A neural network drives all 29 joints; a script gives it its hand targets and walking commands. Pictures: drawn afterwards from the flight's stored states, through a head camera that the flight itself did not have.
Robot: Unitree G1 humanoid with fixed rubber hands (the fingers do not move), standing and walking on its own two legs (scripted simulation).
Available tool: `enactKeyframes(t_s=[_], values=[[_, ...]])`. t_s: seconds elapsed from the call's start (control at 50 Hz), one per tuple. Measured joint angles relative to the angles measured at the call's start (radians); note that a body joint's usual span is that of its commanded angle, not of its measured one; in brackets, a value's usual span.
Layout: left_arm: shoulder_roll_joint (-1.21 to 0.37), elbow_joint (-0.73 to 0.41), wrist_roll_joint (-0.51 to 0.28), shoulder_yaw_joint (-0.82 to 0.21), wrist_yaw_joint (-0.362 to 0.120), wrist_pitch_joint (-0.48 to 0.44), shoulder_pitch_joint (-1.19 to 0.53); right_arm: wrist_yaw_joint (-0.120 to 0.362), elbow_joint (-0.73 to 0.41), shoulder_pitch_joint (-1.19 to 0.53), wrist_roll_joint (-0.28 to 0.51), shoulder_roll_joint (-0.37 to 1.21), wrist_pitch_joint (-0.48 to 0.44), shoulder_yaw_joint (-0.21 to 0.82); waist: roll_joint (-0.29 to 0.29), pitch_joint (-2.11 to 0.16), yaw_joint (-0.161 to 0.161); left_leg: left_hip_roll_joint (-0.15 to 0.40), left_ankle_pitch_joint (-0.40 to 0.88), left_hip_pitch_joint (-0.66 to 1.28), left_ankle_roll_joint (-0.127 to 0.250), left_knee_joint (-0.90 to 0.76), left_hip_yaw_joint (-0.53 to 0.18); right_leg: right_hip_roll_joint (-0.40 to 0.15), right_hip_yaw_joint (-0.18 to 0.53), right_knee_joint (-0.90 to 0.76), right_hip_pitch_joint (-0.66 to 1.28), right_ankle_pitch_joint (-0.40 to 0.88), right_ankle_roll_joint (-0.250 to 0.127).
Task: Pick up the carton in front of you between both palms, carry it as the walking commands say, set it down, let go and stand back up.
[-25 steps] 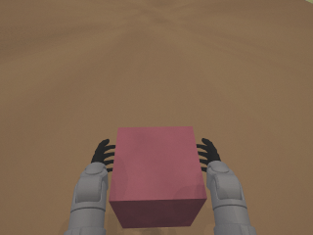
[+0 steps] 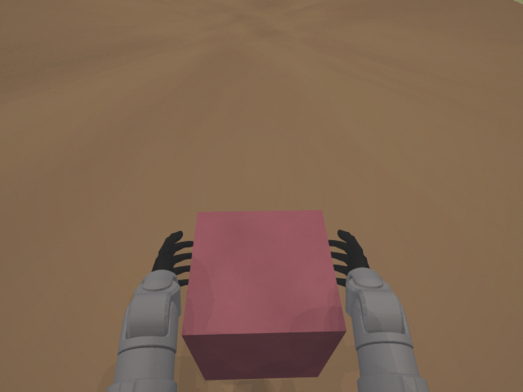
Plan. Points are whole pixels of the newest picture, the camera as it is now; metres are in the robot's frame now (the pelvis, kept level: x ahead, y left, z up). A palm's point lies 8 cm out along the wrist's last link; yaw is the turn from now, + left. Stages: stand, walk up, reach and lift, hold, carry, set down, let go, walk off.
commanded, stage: carry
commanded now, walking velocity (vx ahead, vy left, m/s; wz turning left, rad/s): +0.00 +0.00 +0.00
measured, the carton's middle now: (260, 299) +0.30 +0.00 -0.05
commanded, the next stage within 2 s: hold in 0.40 s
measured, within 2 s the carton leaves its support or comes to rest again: neither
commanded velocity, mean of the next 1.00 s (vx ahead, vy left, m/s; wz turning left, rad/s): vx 0.00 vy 0.00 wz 0.00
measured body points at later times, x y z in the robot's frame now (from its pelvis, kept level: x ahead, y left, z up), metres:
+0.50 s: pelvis -0.01 -0.01 +0.01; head -0.02 +0.00 +0.46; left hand +0.30 +0.14 +0.03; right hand +0.29 -0.17 +0.03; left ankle +0.07 +0.14 -0.73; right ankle -0.03 -0.09 -0.73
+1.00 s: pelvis +0.00 +0.05 +0.01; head -0.04 +0.08 +0.46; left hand +0.32 +0.14 +0.04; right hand +0.26 -0.16 +0.05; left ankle +0.07 +0.15 -0.73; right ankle -0.03 -0.09 -0.73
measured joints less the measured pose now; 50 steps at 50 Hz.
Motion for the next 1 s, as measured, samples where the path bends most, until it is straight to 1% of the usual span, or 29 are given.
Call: enactKeyframes(t_s=[0.4,0.42,0.44,0.48,0.5,0.54,0.6,0.68,0.8,0.9,1.0], values=[[0.000,-0.001,0.000,0.001,0.000,-0.001,0.000,0.000,-0.001,0.000,-0.001,0.000,0.001,0.001,0.000,0.002,0.000,0.009,0.007,-0.005,-0.011,0.001,-0.004,0.007,-0.003,0.011,-0.009,-0.003,-0.011],[0.000,-0.007,0.002,0.001,0.000,-0.003,0.002,0.003,0.003,-0.003,-0.002,0.001,-0.006,0.000,-0.004,0.024,0.004,-0.002,0.022,0.021,-0.005,-0.015,-0.023,0.010,0.008,0.004,0.009,0.006,-0.019],[0.001,-0.021,0.004,0.002,-0.002,-0.005,0.010,0.008,0.011,-0.005,-0.006,0.002,-0.019,0.004,-0.011,0.052,0.010,-0.023,0.019,0.058,-0.003,-0.040,-0.065,0.022,0.047,-0.015,0.037,0.016,-0.029],[0.005,-0.040,0.004,0.000,-0.007,-0.012,0.028,0.014,0.024,-0.004,-0.010,0.002,-0.038,0.010,-0.017,0.094,0.019,-0.048,0.045,0.121,-0.009,-0.084,-0.140,0.037,0.088,-0.060,0.088,0.037,-0.018],[0.006,-0.044,0.002,0.000,-0.009,-0.015,0.035,0.017,0.030,-0.005,-0.011,0.002,-0.044,0.012,-0.016,0.108,0.021,-0.055,0.034,0.146,-0.014,-0.100,-0.174,0.046,0.107,-0.081,0.108,0.051,-0.013],[0.007,-0.041,0.000,0.001,-0.012,-0.021,0.040,0.021,0.038,-0.007,-0.012,0.002,-0.048,0.007,-0.006,0.125,0.017,-0.060,0.036,0.185,-0.023,-0.121,-0.229,0.066,0.138,-0.115,0.139,0.075,-0.011],[0.003,-0.009,0.010,0.000,-0.013,-0.026,0.020,0.018,0.045,-0.007,-0.010,0.001,-0.049,-0.009,-0.009,0.138,-0.006,-0.061,0.023,0.218,-0.038,-0.128,-0.231,0.073,0.169,-0.135,0.168,0.091,-0.006],[-0.004,0.039,0.034,0.009,-0.015,-0.027,-0.017,0.016,0.062,-0.016,-0.012,0.003,-0.047,-0.032,-0.015,0.136,-0.008,-0.077,0.018,0.242,-0.045,-0.130,-0.239,0.076,0.215,-0.135,0.175,0.099,0.006],[-0.012,0.090,0.061,0.041,-0.019,-0.025,-0.054,0.027,0.106,-0.045,-0.027,0.010,-0.044,-0.061,-0.028,0.121,-0.002,-0.093,0.014,0.253,-0.023,-0.128,-0.219,0.067,0.258,-0.138,0.176,0.108,0.027],[-0.014,0.099,0.068,0.058,-0.027,-0.020,-0.062,0.039,0.137,-0.068,-0.046,0.016,-0.045,-0.081,-0.034,0.111,0.006,-0.107,0.013,0.256,-0.006,-0.129,-0.204,0.054,0.280,-0.147,0.179,0.115,0.042],[-0.015,0.100,0.070,0.064,-0.034,-0.013,-0.067,0.048,0.156,-0.083,-0.062,0.020,-0.048,-0.099,-0.039,0.108,0.011,-0.121,0.012,0.259,0.008,-0.130,-0.195,0.045,0.300,-0.152,0.181,0.116,0.047]])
